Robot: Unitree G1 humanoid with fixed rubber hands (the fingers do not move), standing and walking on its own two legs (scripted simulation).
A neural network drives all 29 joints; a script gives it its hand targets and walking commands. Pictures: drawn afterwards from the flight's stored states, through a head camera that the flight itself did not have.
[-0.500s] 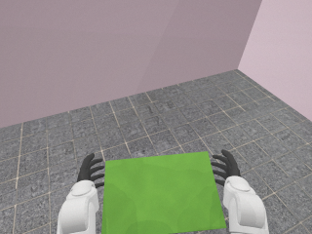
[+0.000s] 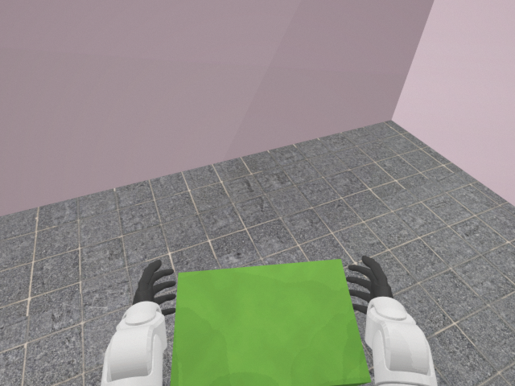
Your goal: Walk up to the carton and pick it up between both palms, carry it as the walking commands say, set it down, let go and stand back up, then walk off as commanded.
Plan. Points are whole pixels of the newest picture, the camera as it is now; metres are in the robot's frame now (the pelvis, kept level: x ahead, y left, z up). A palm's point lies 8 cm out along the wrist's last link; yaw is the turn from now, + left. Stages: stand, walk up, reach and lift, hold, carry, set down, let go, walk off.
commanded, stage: carry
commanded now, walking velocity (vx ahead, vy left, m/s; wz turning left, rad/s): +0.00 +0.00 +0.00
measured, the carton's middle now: (265, 331) +0.26 -0.01 -0.07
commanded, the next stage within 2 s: hold in 0.22 s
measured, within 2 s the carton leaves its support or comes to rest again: neither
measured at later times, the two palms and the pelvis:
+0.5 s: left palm (162, 302) +0.27 +0.16 +0.02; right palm (386, 302) +0.27 -0.20 +0.02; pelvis -0.02 -0.01 +0.00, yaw +3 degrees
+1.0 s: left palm (160, 303) +0.27 +0.16 +0.02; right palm (377, 283) +0.30 -0.19 +0.02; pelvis +0.00 -0.06 -0.01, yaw +3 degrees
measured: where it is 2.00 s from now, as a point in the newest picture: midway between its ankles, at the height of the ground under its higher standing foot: outside the picture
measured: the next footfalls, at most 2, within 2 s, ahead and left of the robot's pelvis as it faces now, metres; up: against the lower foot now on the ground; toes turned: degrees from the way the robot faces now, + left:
none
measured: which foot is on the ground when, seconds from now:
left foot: down 0.00-1.00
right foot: down 0.00-1.00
